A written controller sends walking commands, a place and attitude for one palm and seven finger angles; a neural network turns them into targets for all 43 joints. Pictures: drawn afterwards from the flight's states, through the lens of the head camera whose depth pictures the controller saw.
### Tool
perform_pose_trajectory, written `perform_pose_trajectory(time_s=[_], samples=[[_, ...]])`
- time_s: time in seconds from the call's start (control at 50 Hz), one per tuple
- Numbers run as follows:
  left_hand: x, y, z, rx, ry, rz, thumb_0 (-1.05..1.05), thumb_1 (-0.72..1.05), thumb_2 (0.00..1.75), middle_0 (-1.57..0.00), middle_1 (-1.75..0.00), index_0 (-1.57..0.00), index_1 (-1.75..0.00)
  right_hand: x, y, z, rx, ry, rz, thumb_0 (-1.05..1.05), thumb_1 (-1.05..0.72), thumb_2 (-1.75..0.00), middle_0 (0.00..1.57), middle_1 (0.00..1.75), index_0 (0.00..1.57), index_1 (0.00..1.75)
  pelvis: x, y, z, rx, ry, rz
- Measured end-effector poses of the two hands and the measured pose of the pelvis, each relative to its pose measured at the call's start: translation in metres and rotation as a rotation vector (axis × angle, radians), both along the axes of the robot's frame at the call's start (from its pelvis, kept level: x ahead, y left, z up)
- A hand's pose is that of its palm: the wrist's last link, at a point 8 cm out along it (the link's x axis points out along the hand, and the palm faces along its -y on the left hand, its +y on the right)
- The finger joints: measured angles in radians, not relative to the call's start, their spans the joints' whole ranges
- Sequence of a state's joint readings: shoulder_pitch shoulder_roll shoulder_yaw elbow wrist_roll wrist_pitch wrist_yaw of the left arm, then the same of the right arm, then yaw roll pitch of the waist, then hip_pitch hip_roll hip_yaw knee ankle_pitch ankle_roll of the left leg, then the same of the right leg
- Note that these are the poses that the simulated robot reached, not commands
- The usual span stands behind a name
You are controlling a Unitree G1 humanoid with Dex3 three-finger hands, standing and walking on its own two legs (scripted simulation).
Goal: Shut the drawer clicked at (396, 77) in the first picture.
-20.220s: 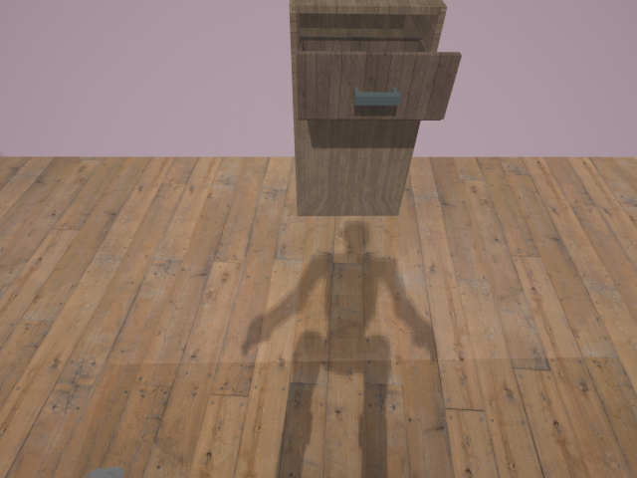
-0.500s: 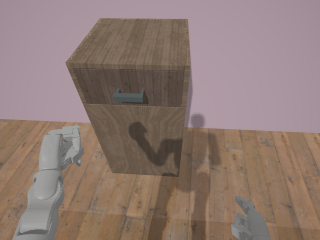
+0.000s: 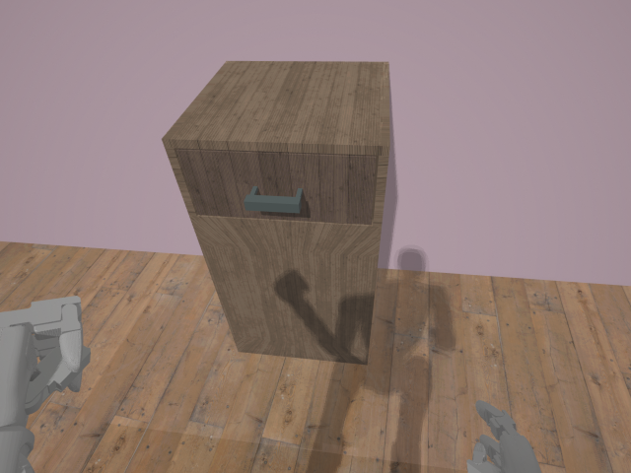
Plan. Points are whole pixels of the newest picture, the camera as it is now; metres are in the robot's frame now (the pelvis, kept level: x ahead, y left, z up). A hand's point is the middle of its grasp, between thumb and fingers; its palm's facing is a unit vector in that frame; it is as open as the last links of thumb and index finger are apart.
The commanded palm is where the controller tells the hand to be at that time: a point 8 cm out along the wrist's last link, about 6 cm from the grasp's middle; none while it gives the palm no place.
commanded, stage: draw the hand back to the body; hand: left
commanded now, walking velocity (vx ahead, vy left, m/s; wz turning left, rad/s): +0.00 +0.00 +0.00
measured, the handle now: (275, 197) +0.65 +0.19 -0.02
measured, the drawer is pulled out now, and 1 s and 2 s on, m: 0.00 0.00 0.00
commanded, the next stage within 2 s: step back with the hand held close in 0.06 s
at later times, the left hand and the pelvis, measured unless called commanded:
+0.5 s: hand (89, 351) +0.18 +0.25 +0.15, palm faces +0.29 -0.81 -0.50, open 3.3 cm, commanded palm +0.12 +0.30 +0.17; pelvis -0.02 +0.02 +0.00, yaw -1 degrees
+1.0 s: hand (26, 429) +0.10 +0.26 +0.15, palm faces +0.36 -0.79 -0.50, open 3.3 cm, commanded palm +0.04 +0.30 +0.17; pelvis -0.09 +0.02 -0.01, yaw +1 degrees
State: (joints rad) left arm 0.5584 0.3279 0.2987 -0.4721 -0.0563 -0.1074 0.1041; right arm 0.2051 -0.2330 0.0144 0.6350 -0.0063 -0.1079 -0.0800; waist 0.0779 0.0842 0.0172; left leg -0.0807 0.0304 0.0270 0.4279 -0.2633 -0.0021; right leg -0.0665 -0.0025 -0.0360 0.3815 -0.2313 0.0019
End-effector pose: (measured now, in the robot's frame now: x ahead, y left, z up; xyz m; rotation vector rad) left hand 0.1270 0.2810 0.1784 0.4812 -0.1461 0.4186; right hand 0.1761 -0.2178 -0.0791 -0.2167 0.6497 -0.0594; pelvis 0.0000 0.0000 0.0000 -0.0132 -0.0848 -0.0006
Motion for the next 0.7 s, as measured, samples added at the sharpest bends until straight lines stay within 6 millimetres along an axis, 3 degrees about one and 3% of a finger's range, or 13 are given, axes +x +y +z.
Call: perform_pose_trajectory(time_s=[0.14,0.28,0.44,0.7], samples=[[0.004,-0.002,-0.01,-0.041,0.005,0.0,0.02,0.89,0.9,-1.41,-1.6,-1.41,-1.6,-0.004,0.0,0.001,-0.014,-0.008,-0.001,0.02,-0.9,-0.9,0.2,0.3,0.21,0.3,-0.005,0.0,0.0,0.002,-0.006,-0.001],[0.012,0.002,-0.002,0.012,-0.012,-0.038,0.02,0.89,0.9,-1.41,-1.6,-1.41,-1.6,-0.008,-0.001,0.005,-0.012,0.002,-0.027,0.02,-0.9,-0.9,0.2,0.3,0.21,0.3,-0.005,0.002,0.001,-0.005,0.031,-0.014],[0.019,0.007,-0.008,0.057,0.063,-0.111,0.02,0.89,0.9,-1.41,-1.6,-1.4,-1.6,-0.027,-0.01,0.001,-0.036,0.078,-0.117,0.02,-0.9,-0.9,0.2,0.3,0.21,0.3,-0.014,0.015,0.001,0.006,0.091,-0.024],[-0.017,0.018,-0.005,0.109,0.035,-0.116,0.02,0.89,0.9,-1.41,-1.6,-1.4,-1.6,-0.057,0.004,-0.001,-0.032,0.076,-0.12,0.02,-0.91,-0.9,0.2,0.3,0.2,0.3,-0.049,0.023,-0.005,0.012,0.093,-0.02]])
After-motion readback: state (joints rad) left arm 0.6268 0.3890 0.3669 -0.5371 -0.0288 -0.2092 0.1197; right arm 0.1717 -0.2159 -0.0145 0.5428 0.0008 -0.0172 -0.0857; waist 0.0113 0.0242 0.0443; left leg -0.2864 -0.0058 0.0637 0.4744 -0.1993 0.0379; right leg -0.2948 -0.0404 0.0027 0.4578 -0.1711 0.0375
